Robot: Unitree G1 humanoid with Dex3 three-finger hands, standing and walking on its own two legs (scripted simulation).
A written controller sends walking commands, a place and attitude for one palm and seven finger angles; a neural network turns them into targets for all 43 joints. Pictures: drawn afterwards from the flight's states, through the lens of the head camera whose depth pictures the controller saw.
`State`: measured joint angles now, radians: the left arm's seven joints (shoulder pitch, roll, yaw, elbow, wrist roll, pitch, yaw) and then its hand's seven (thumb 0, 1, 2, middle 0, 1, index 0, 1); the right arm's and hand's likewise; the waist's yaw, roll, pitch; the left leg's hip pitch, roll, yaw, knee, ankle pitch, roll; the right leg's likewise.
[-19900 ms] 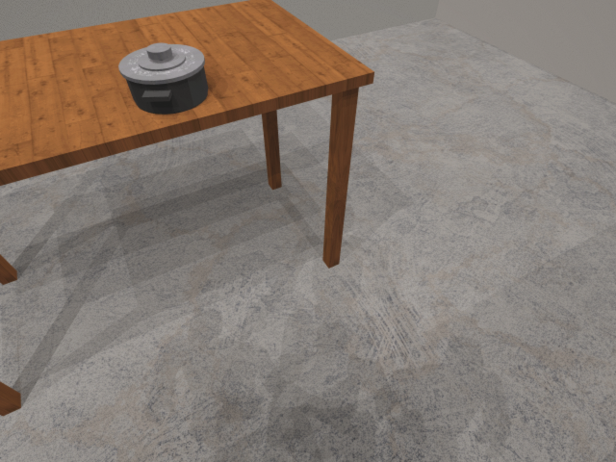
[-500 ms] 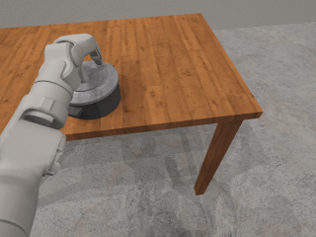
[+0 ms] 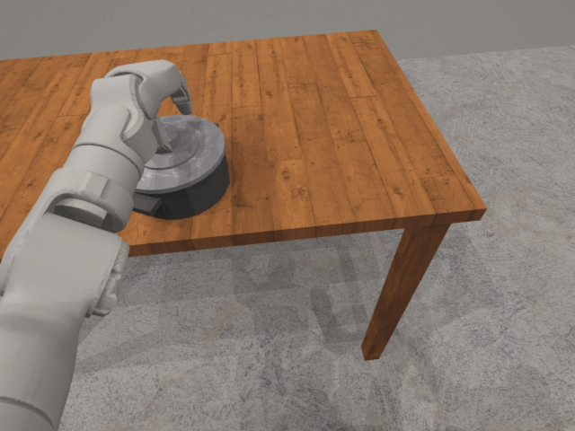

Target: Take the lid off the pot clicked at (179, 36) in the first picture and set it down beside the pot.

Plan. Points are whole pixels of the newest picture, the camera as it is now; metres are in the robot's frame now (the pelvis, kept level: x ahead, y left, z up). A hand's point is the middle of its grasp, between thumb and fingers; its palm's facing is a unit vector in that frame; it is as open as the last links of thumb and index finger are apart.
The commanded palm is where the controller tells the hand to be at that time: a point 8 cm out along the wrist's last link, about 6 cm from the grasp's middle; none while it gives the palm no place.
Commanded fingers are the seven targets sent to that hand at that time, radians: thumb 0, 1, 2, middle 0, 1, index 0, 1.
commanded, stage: raise the hand to come down again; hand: left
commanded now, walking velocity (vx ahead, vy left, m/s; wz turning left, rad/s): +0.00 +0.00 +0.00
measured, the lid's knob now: (163, 137) +0.50 +0.17 +0.15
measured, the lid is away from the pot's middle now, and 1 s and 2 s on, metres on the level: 0.00 0.00 0.00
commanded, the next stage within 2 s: move the open hand above the knob in 0.70 s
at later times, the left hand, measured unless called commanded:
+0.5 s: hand (150, 110) +0.49 +0.16 +0.21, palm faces -0.28 -0.06 -0.96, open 10.3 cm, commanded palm +0.48 +0.17 +0.27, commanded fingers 0.00 -0.20 1.19 -0.73 -0.23 -0.73 -0.23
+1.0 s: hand (147, 111) +0.48 +0.17 +0.21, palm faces -0.29 -0.07 -0.96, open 10.2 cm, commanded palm +0.47 +0.17 +0.27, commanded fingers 0.00 -0.21 1.20 -0.77 -0.14 -0.77 -0.14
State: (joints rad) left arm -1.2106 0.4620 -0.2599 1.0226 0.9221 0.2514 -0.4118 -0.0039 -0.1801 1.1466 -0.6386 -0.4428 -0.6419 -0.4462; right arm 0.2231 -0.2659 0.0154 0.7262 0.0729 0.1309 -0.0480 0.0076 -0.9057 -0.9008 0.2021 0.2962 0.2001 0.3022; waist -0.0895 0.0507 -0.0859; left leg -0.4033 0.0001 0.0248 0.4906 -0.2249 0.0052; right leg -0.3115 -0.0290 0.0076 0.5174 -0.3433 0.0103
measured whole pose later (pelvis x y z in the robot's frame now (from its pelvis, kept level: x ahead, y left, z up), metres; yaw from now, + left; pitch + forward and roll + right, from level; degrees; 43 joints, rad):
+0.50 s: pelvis +0.00 +0.00 +0.00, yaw +0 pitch +8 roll +1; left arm -1.25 0.50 -0.26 1.02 0.93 0.27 -0.45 0.00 -0.19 1.17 -0.71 -0.29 -0.71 -0.30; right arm 0.26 -0.28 0.01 0.74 0.07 0.13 -0.05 0.01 -0.91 -0.90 0.20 0.30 0.20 0.30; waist -0.10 0.05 -0.09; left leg -0.39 0.00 0.03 0.48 -0.22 0.01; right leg -0.30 -0.03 0.01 0.51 -0.34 0.01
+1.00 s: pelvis +0.00 +0.00 +0.00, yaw +0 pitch +8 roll +1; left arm -1.26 0.49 -0.26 1.04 0.94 0.28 -0.46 0.00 -0.20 1.19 -0.77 -0.16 -0.77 -0.16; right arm 0.25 -0.27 0.01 0.73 0.07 0.13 -0.04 0.01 -0.91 -0.90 0.20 0.30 0.20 0.30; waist -0.10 0.05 -0.09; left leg -0.40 0.00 0.03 0.49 -0.22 0.01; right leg -0.31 -0.03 0.01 0.51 -0.34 0.01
